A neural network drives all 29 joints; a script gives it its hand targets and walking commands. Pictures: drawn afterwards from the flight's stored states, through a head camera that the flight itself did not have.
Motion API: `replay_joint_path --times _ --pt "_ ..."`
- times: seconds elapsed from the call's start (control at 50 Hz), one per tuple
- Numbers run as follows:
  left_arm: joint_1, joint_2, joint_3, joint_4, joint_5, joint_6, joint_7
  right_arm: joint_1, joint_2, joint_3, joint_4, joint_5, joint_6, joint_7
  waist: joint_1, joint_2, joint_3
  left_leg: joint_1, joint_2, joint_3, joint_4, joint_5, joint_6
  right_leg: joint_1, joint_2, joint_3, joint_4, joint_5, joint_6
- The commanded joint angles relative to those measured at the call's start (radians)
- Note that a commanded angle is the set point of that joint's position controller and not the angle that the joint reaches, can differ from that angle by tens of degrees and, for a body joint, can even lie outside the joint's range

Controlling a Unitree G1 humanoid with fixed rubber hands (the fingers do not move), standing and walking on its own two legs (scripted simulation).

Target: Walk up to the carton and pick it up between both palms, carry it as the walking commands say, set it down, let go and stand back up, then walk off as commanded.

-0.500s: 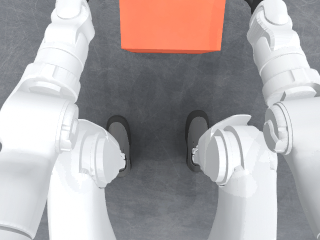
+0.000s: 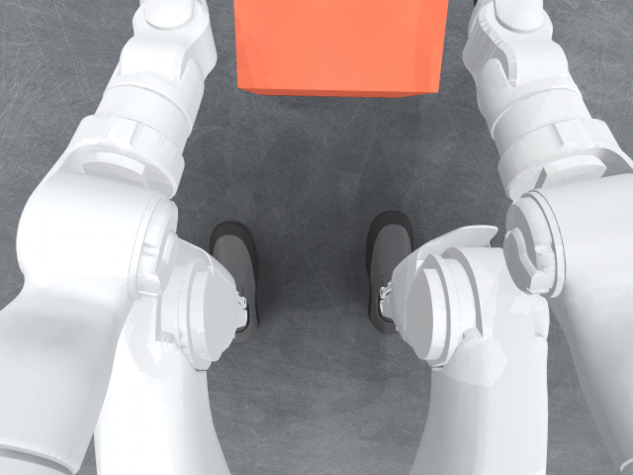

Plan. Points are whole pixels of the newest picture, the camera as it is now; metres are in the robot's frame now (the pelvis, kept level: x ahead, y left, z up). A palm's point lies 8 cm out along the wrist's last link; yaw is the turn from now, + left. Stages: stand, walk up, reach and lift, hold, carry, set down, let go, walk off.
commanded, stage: reach and lift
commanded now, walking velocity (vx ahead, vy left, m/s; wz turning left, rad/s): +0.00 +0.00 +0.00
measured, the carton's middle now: (334, 18) +0.52 -0.04 -0.28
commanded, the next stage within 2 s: none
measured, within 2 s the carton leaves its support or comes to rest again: leaves its support in 0.52 s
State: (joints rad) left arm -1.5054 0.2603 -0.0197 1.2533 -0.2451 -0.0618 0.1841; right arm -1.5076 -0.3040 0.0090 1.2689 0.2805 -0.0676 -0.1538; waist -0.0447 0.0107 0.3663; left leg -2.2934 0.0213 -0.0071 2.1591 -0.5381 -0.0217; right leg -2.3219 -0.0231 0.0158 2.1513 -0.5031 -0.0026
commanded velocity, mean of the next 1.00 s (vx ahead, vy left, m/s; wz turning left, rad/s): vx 0.00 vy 0.00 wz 0.00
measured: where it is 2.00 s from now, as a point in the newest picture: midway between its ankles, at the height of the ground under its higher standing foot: (311, 296)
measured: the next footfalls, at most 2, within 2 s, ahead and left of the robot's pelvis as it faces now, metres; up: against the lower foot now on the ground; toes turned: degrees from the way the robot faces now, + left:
none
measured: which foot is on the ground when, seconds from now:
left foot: down 0.00-1.00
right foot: down 0.00-1.00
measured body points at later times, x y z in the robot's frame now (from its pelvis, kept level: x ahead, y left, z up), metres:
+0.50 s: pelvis +0.01 +0.01 -0.02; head +0.37 -0.01 +0.24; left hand +0.56 +0.10 -0.20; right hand +0.55 -0.18 -0.20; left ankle +0.12 +0.13 -0.34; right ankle +0.13 -0.12 -0.34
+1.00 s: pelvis +0.01 +0.01 +0.00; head +0.35 -0.02 +0.29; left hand +0.56 +0.10 -0.14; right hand +0.54 -0.18 -0.14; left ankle +0.12 +0.13 -0.34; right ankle +0.13 -0.12 -0.34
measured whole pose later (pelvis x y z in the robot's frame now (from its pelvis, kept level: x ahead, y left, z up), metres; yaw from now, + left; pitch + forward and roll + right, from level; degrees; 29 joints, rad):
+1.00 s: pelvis +0.01 +0.01 +0.00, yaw -2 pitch +41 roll +1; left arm -1.31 0.11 0.32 0.91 0.05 0.22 0.17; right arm -1.33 -0.19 -0.30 0.95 -0.05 0.23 -0.10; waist -0.04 0.03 0.15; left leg -2.32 -0.06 -0.03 2.16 -0.56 -0.05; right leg -2.35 0.02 0.06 2.14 -0.51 0.05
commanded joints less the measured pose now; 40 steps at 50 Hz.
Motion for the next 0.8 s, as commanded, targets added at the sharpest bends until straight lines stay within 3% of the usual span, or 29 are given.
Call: replay_joint_path --times 0.0,0.1,0.3,0.44,0.58,0.66,0.78 --pt "-0.285 -0.253 -0.053 -0.108 0.019 -0.01 -0.074 -0.248 0.287 0.062 -0.098 -0.019 -0.002 0.074 0.005 -0.003 -1.121 0.523 -0.113 0.029 -0.137 0.234 -0.003 0.617 0.089 -0.013 -0.158 0.268 0.029" --pt "-0.42 -0.638 -0.053 -0.166 0.087 0.038 -0.188 -0.404 0.664 0.086 -0.136 -0.071 0.042 0.189 0.013 0.019 -1.058 0.476 -0.143 0.041 -0.12 0.188 -0.002 0.58 0.119 -0.02 -0.132 0.223 0.016" --pt "-0.397 -0.923 -0.017 -0.25 0.145 0.117 -0.298 -0.386 0.907 0.02 -0.216 -0.149 0.133 0.314 -0.02 0.029 -1.036 0.453 -0.17 0.068 -0.08 0.221 0.003 0.535 0.13 -0.066 -0.087 0.256 0.009" --pt "-0.362 -1.007 -0.013 -0.289 0.148 0.133 -0.316 -0.353 1.004 0.012 -0.281 -0.152 0.154 0.345 -0.01 0.026 -1.104 0.462 -0.181 0.068 -0.065 0.313 0.007 0.538 0.136 -0.072 -0.067 0.35 0.01" --pt "-0.39 -1.075 -0.044 -0.376 0.127 0.141 -0.312 -0.365 1.074 0.041 -0.371 -0.136 0.165 0.346 -0.008 0.022 -1.274 0.502 -0.189 0.077 -0.07 0.37 0.001 0.609 0.147 -0.079 -0.062 0.42 0.018" --pt "-0.401 -1.089 -0.031 -0.402 0.148 0.162 -0.311 -0.367 1.087 0.039 -0.387 -0.158 0.186 0.344 -0.003 0.019 -1.288 0.483 -0.192 0.087 -0.093 0.323 -0.003 0.609 0.151 -0.086 -0.082 0.375 0.023" --pt "-0.424 -1.118 -0.022 -0.431 0.179 0.203 -0.309 -0.38 1.083 0.025 -0.401 -0.206 0.219 0.346 -0.023 0.023 -1.317 0.511 -0.193 0.09 -0.133 0.24 -0.006 0.596 0.149 -0.102 -0.116 0.279 0.019"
